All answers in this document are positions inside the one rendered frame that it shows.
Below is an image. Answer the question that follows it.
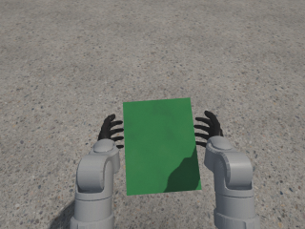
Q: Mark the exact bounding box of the carton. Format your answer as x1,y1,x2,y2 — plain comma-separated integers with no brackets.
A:
123,97,202,196

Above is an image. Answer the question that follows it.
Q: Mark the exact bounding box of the robot right forearm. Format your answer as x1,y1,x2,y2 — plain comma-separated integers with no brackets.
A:
204,135,261,229

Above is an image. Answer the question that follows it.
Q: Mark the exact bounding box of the robot left forearm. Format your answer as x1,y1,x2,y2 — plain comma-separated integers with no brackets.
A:
70,138,121,229

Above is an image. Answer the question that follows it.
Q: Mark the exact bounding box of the right robot hand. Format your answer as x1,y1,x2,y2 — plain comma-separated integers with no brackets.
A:
194,111,224,148

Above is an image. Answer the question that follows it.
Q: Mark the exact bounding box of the left robot hand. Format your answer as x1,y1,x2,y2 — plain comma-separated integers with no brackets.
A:
97,114,124,149

